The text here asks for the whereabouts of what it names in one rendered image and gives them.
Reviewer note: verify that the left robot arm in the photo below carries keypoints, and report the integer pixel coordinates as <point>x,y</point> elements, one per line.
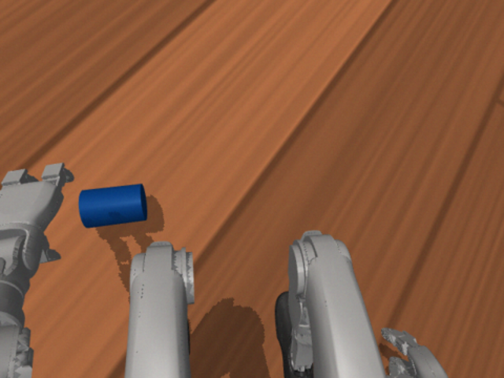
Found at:
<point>21,247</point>

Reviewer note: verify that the can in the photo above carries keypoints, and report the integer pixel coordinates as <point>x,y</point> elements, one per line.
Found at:
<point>112,205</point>

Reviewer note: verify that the left robot hand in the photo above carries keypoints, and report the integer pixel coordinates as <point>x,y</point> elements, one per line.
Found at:
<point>25,200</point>

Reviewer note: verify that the right robot foot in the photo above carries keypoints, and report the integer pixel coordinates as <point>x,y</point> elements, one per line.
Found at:
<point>283,333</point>

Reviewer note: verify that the right robot hand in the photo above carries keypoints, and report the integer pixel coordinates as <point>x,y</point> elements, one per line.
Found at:
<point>422,363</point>

